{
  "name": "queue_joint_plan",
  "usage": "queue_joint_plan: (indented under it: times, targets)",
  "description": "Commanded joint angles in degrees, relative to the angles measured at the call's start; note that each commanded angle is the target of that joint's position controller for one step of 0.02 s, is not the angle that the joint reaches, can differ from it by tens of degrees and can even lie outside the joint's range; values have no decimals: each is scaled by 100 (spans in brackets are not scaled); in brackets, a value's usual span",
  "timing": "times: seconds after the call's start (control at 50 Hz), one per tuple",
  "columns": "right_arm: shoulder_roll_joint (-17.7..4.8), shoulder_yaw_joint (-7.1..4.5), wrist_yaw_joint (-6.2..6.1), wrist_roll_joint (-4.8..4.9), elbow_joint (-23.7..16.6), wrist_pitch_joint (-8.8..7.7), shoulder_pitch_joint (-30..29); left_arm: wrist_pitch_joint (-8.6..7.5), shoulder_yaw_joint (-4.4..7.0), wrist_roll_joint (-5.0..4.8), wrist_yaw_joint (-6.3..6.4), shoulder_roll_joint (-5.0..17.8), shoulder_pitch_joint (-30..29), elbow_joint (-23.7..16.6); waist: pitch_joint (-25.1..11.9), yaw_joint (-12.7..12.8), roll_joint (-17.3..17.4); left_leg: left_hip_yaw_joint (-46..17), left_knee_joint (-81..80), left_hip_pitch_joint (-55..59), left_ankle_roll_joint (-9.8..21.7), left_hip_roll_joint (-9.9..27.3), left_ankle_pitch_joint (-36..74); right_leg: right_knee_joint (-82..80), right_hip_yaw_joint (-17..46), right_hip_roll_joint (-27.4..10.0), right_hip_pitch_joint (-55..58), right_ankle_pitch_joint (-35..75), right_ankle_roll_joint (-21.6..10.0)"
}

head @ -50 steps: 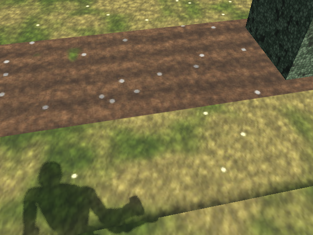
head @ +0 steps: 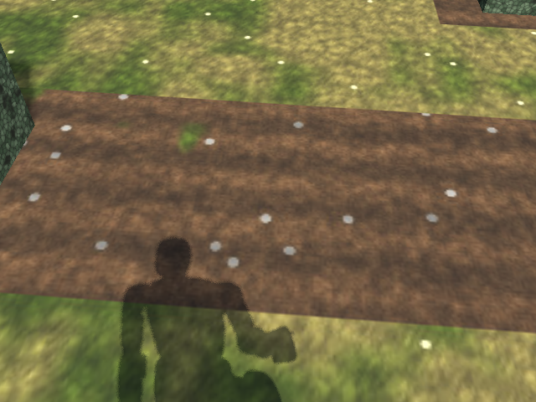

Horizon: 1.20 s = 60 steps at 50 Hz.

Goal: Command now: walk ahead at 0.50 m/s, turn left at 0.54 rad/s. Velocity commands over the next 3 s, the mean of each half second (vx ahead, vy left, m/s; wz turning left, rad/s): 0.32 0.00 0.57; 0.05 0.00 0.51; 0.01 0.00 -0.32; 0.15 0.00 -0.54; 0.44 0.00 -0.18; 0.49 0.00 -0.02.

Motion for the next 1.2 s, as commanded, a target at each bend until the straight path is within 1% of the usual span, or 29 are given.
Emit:
queue_joint_plan:
  times: [0.02,0.08,0.1,0.14,0.16,0.18,0.2,0.22,0.24,0.28,0.3,0.32,0.36,0.42,0.46,0.5,0.52,0.54,0.56,0.6,0.66,0.8,0.9,0.92,0.94,0.96,0.98,1.06,1.2]
  targets:
    - [-166,26,31,-30,-545,-2,-970,40,51,-85,165,482,654,41,1057,149,-225,170,-421,-973,-67,112,-379,-457,986,-1696,55,3062,-991]
    - [-212,76,24,-64,-516,-16,-1236,172,127,-150,290,597,945,192,1192,344,-38,374,-927,-847,-136,109,-883,-307,809,-1652,369,3314,-900]
    - [-499,-91,73,1159,-763,-51,-1838,388,508,-952,400,1576,-298,-107,1891,39,-46,664,-645,-694,28,-457,-1109,954,778,-1769,-636,4582,-592]
    - [-640,-186,134,933,-316,-66,-293,459,472,-816,395,1407,76,-170,184,-404,-326,847,-587,1607,310,-698,-238,3098,559,-1725,-1000,5287,-469]
    - [-988,-403,26,784,173,7,1111,419,447,-750,316,1272,-295,-307,-445,-1120,-360,844,-1025,3434,526,-704,697,4803,371,-1333,-1973,4675,-195]
    - [-1522,-533,-144,635,531,48,2105,297,456,-625,218,999,-711,-519,-853,-1593,754,78,-844,5501,1057,108,3454,7852,266,-236,-4032,-550,399]
    - [-1996,-488,-269,332,499,-90,2311,32,338,-656,79,771,-130,-868,-2475,-1368,1409,-1268,1271,7927,1908,1195,6577,9097,1695,-320,-5831,-2000,384]
    - [-1884,-526,-345,400,376,-67,2358,-143,410,-813,-13,1167,-665,-1330,-3374,-1661,1219,-1884,1013,8159,2530,1546,5990,8898,2389,-512,-6288,-1513,469]
    - [-1814,-532,-431,442,269,37,2016,-158,386,-902,15,1179,-1290,-1873,-3326,-1393,426,-2304,357,7677,2521,1432,3219,8384,2457,-693,-6738,-1157,463]
    - [-1577,-449,-553,462,-203,137,949,47,381,-715,156,1099,-1319,-1889,-2442,-793,-1193,-2657,-322,5248,2290,1582,1390,8136,2293,-1009,-6561,-417,563]
    - [-1574,-437,-536,528,-253,67,601,159,498,-678,186,1224,-1103,-1787,-1859,-435,-1470,-2598,-775,3727,2111,1640,582,7241,2395,-1057,-6109,346,517]
    - [-1622,-437,-519,569,-340,28,135,320,543,-637,288,1207,-1250,-1810,-819,-182,-1217,-2018,-1115,1904,1785,1292,726,6131,2271,-1112,-5402,473,545]
    - [-1583,-448,-568,515,-542,-43,-282,291,582,-538,381,1246,-1818,-2073,-212,-86,-478,-815,-1203,-76,1242,-30,415,3220,1995,-827,-3774,1468,578]
    - [-1559,-490,-724,566,-465,44,136,167,614,-592,281,1166,-2284,-2166,-1069,-315,402,-513,-746,367,979,-497,58,1332,1829,-78,-2436,3602,660]
    - [-1448,-499,-771,679,-426,98,252,251,679,-633,240,1365,-2617,-2384,-1071,-313,430,-1051,-524,764,746,-332,-953,788,2092,-131,-2285,3634,563]
    - [-1168,-460,-806,688,-480,129,260,315,784,-472,216,1590,-2609,-2458,-927,-157,310,-1403,111,901,363,-582,-2009,334,2150,-268,-1994,3818,313]
    - [-918,-413,-802,613,-541,110,372,315,854,-385,230,1858,-2356,-2475,-991,-73,-169,-1133,1017,544,49,-1015,-2991,230,2513,-870,-1396,5351,70]
    - [-579,-339,-772,607,-541,64,1286,363,843,-179,228,2018,-2100,-2566,-1715,-388,-1682,-736,2867,-480,-326,-1715,-5954,406,3971,-2491,-44,7518,-859]
    - [-1013,-363,-692,666,-625,45,1706,407,868,-295,152,2049,-2076,-2590,-2385,-535,-2329,-731,3954,-911,-452,-1510,-6236,-44,5318,-3162,139,6492,-1515]
    - [-1623,-581,-735,648,-639,329,1037,540,771,-416,172,1633,-2696,-2811,-1665,-472,-1290,-376,4621,-1181,-631,-982,-5315,-381,4384,-2449,-799,3573,-1295]
    - [-1341,-601,-779,642,-712,603,946,695,762,-373,230,1627,-3385,-2833,-853,-783,-1220,59,4228,-365,-712,-798,-4514,-884,3069,-1768,-2592,2515,-1002]
    - [-1118,-504,-621,593,-1009,552,486,684,877,-499,283,1827,-3280,-2763,-1291,-599,-1310,374,1963,624,-504,-628,-4005,-995,2337,-2125,-2224,2949,-1135]
    - [-1081,-557,-525,492,-823,583,956,809,864,-666,237,1813,-3079,-2515,-1156,-758,-1241,761,-189,2044,-41,-1006,-3444,-402,1947,-1928,-2529,2312,-695]
    - [-1187,-578,-547,456,-770,568,1109,833,784,-656,167,1571,-2908,-2405,-1024,-767,-787,222,-827,2713,179,-712,-3090,173,1636,-1660,-3154,1874,-295]
    - [-1621,-618,-619,427,-843,535,1049,804,597,-408,29,1049,-2850,-2533,-1034,-506,872,-1633,-1135,3475,634,803,-1807,1826,955,-954,-4401,235,310]
    - [-1572,-544,-579,185,-937,444,861,780,693,-505,57,1300,-3103,-2660,-1041,-672,1082,-2042,-1401,2418,1364,1437,-1986,2372,1763,-804,-4488,-217,307]
    - [-1249,-448,-545,120,-950,312,543,803,777,-588,81,1646,-3153,-2540,-871,-618,567,-1591,-1512,2122,1278,1083,-2359,2667,2077,-865,-4167,166,298]
    - [-938,-346,-626,310,-702,62,-46,931,867,-576,184,1664,-2524,-2035,-630,-344,388,-357,-1394,1991,639,464,-1729,2927,2508,-680,-3743,1233,453]
    - [-1304,-524,-845,420,-484,227,338,971,813,-665,202,1554,-2850,-2341,-637,-721,238,-344,-997,3237,989,1021,-471,2893,2177,-695,-4383,648,649]
Next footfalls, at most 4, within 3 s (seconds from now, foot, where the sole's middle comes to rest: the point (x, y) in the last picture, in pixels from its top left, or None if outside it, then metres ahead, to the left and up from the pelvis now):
0.18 left None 0.29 0.15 -0.89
0.52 right None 0.54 -0.03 -0.89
0.92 left None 0.36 0.16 -0.89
1.46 right None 0.47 -0.05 -0.89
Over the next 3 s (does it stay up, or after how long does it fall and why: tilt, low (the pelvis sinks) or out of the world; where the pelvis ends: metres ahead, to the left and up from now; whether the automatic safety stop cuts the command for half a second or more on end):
stays up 0.98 0.04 -0.13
